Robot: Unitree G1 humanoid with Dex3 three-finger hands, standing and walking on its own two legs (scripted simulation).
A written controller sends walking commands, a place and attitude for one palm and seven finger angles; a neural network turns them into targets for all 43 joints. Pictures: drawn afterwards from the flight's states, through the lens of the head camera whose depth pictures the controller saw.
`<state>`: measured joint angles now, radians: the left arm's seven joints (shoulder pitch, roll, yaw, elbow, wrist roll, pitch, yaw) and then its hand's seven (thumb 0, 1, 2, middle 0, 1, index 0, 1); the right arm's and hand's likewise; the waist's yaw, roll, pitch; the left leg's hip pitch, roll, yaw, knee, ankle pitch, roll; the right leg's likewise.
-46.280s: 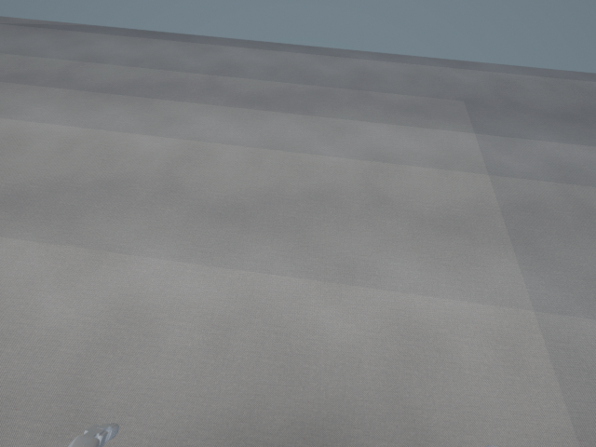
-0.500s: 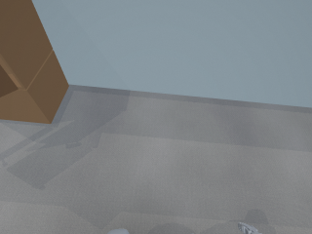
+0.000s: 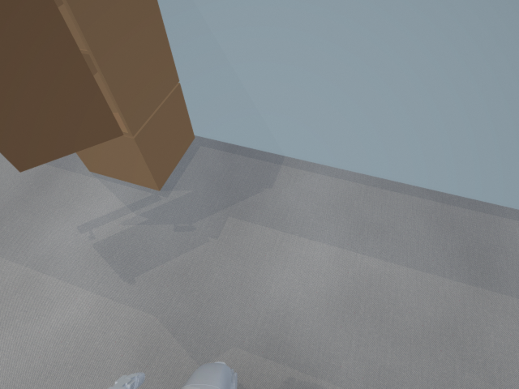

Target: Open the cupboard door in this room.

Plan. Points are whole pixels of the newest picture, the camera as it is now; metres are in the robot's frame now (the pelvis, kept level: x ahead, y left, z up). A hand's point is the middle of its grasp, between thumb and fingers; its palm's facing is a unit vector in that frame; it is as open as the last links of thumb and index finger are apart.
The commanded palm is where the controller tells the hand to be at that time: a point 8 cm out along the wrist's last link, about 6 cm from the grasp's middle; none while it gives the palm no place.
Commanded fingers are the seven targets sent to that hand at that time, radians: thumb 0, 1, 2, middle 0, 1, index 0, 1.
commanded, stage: turn to face it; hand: left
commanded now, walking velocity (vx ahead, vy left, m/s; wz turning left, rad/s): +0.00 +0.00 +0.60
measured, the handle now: out of the picture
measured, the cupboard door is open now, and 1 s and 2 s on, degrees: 48 48 48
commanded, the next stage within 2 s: take the last steps up to it in 0.74 s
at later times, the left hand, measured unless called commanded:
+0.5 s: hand out of the picture +0.06 +0.25 -0.16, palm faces +0.29 -0.92 -0.27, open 7.4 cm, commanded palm none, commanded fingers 0.00 0.90 0.90 -0.20 -0.30 -0.20 -0.30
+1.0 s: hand out of the picture -0.04 +0.19 -0.19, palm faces +0.50 -0.84 -0.19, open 7.4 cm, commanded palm none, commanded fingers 0.00 0.90 0.90 -0.20 -0.30 -0.20 -0.30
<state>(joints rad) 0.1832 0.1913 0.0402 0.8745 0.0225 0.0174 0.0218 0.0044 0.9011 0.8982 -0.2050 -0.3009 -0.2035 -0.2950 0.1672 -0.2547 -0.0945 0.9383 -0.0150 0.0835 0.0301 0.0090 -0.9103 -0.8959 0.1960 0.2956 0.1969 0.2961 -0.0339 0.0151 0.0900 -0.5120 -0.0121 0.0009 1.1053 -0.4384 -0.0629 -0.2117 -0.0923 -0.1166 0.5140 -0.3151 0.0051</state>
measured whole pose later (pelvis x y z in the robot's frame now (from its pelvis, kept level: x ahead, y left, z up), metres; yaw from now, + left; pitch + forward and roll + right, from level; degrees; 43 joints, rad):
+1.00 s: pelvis +0.04 +0.01 -0.01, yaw +27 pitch +0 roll +0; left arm 0.28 0.23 0.06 1.00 0.02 0.05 0.00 0.01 0.90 0.90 -0.21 -0.30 -0.20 -0.30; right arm 0.14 -0.19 -0.04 0.95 -0.03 0.01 0.01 0.01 -0.91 -0.90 0.19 0.30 0.20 0.30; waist 0.03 -0.07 0.07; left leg -0.27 -0.02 0.06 0.58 -0.31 0.05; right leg -0.34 -0.10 -0.09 0.89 -0.52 0.03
